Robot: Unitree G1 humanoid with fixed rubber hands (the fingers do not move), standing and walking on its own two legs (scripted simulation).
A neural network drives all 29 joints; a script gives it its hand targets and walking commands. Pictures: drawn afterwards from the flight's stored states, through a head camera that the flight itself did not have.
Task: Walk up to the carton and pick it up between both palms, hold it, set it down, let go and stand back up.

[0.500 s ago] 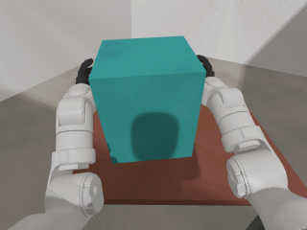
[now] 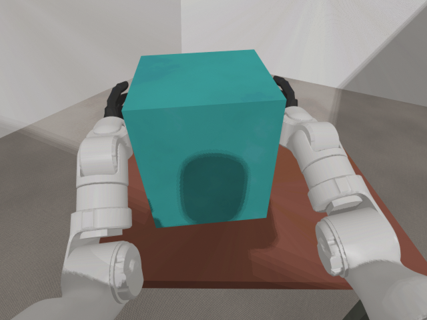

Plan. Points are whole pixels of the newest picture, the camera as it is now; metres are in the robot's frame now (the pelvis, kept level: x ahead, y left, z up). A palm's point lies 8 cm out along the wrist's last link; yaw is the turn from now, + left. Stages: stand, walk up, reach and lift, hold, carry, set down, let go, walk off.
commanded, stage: hold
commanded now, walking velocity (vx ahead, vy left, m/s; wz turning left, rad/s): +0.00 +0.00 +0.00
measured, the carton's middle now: (205, 138) +0.37 +0.00 +0.21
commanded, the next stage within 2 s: set down in 1.40 s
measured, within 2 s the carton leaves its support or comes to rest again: neither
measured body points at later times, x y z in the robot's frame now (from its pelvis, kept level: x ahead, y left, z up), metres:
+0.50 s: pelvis -0.01 +0.00 +0.00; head -0.09 +0.01 +0.44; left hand +0.37 +0.16 +0.25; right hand +0.38 -0.15 +0.26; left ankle +0.01 +0.14 -0.75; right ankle -0.01 -0.13 -0.75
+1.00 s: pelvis -0.01 +0.00 +0.00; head -0.09 +0.02 +0.44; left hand +0.38 +0.16 +0.25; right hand +0.38 -0.15 +0.26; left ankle +0.01 +0.14 -0.75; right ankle -0.01 -0.13 -0.75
